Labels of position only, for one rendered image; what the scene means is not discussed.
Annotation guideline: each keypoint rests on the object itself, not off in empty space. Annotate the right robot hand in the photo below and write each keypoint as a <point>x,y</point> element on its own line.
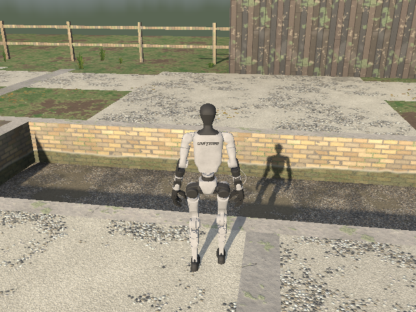
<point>239,198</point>

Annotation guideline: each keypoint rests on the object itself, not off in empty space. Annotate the robot left forearm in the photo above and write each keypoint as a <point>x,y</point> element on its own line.
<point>179,172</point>

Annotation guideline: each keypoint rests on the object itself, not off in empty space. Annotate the left robot hand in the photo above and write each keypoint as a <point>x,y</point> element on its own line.
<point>175,197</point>

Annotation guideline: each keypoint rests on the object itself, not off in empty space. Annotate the robot right forearm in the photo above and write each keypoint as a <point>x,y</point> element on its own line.
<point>237,177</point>

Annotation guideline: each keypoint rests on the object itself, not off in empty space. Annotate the robot foot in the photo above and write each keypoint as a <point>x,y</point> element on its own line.
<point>194,265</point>
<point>221,258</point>

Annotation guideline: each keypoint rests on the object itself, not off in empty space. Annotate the right robot upper arm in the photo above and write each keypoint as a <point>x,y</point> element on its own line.
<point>231,149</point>

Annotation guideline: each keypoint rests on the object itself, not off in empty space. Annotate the robot left foot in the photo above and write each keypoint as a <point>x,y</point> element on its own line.
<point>194,265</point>

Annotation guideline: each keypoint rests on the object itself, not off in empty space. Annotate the robot right foot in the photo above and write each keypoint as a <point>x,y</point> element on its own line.
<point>221,258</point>

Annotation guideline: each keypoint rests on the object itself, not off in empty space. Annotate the left robot upper arm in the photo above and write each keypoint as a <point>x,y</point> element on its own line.
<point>184,149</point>

